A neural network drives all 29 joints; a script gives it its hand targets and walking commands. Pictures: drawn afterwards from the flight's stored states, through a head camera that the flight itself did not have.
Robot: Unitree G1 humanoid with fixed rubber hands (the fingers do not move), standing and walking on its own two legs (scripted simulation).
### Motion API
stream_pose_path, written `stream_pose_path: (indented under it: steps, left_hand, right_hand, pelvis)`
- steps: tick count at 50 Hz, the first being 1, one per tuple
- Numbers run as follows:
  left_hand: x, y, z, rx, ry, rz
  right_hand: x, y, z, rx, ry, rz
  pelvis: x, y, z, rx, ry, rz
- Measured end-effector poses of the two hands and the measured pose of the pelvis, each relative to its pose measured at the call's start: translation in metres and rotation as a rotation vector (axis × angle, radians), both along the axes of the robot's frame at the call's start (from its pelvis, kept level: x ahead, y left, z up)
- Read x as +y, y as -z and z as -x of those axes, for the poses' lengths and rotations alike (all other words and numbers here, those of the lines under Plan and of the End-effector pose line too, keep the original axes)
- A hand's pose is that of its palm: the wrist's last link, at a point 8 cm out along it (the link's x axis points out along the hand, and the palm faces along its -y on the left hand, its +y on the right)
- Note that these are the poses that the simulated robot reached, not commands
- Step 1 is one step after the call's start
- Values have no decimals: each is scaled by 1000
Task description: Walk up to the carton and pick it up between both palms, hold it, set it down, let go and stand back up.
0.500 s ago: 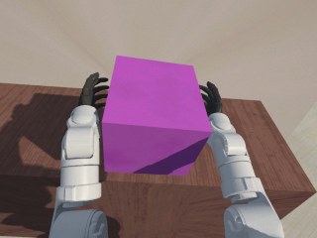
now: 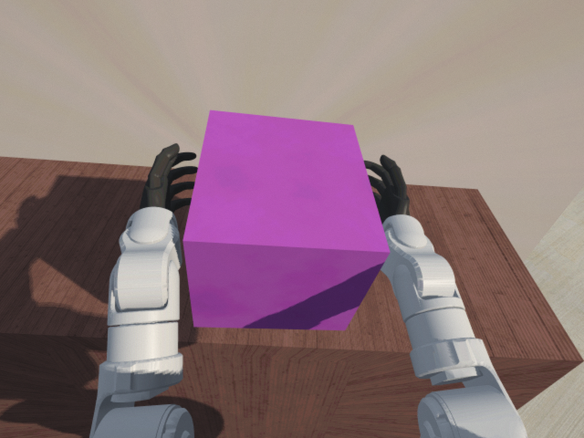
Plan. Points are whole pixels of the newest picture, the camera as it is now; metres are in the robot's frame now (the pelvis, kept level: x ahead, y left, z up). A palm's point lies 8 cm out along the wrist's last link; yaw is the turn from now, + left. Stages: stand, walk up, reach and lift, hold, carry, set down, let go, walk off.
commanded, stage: hold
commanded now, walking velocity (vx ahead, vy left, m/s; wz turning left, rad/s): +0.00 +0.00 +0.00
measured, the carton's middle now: (277, 220) +0.37 +0.00 +0.14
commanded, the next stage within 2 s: none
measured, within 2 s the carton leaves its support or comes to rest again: neither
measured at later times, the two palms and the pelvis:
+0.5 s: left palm (158, 206) +0.34 +0.15 +0.19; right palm (391, 219) +0.34 -0.15 +0.17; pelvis -0.01 +0.00 +0.00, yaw +0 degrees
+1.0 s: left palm (160, 206) +0.35 +0.15 +0.19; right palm (392, 214) +0.35 -0.15 +0.17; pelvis +0.00 +0.00 +0.00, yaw +0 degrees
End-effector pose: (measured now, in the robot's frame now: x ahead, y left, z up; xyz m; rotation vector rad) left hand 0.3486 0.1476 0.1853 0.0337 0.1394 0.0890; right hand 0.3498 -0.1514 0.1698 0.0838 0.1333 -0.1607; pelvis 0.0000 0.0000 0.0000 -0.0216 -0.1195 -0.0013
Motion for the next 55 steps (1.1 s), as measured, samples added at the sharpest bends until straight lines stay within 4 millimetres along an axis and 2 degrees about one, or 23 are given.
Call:
stream_pose_path:
  steps: [14, 25, 46, 55]
  left_hand:
    - [3, 1, 6, 15, -3, -6]
    - [0, -6, 4, 11, -3, -17]
    - [-2, -6, -1, -2, -2, -17]
    - [-1, 0, 3, 6, 2, -6]
  right_hand:
    - [3, 3, 5, 14, -2, -6]
    - [1, 3, 5, 9, 2, -16]
    - [-2, -2, -1, -5, -2, -7]
    - [-1, 0, 3, 2, 2, -5]
  pelvis:
    - [3, 0, 6, -6, 1, 0]
    - [2, 0, 12, 5, -1, -4]
    - [-3, 0, 6, 7, -5, -2]
    - [-1, 0, 5, -1, -3, 0]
